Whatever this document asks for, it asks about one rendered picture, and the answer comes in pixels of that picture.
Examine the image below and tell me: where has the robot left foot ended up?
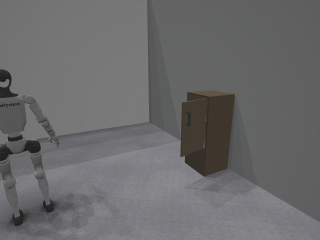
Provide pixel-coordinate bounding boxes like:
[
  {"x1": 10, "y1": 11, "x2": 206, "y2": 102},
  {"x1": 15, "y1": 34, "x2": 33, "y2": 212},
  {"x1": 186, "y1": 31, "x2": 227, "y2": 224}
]
[{"x1": 12, "y1": 210, "x2": 23, "y2": 226}]

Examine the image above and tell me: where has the handle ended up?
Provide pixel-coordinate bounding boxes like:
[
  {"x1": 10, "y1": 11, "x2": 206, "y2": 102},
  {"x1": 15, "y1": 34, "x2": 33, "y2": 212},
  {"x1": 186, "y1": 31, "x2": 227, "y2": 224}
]
[{"x1": 185, "y1": 111, "x2": 191, "y2": 127}]

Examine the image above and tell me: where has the cupboard door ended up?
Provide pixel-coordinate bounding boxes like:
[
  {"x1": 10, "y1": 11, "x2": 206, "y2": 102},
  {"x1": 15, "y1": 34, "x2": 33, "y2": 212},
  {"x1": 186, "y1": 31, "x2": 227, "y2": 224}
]
[{"x1": 180, "y1": 98, "x2": 207, "y2": 157}]

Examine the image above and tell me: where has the right robot hand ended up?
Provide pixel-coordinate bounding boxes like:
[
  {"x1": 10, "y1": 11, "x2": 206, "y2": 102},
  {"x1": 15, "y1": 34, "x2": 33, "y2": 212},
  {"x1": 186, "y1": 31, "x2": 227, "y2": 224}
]
[{"x1": 48, "y1": 134, "x2": 60, "y2": 147}]

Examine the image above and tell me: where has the right robot upper arm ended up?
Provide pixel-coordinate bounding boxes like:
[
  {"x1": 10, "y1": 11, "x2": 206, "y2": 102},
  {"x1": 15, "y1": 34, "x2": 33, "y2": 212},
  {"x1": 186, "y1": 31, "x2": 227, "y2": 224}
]
[{"x1": 21, "y1": 94, "x2": 47, "y2": 123}]

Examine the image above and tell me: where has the humanoid robot head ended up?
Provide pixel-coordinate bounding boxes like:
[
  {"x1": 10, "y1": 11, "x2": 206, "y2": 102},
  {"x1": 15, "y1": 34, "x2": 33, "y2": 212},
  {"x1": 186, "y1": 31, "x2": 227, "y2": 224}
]
[{"x1": 0, "y1": 69, "x2": 18, "y2": 98}]

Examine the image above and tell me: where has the right robot forearm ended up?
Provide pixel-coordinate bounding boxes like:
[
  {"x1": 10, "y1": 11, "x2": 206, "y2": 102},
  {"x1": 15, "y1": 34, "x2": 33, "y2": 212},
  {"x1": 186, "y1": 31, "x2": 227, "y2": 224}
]
[{"x1": 41, "y1": 114, "x2": 56, "y2": 137}]

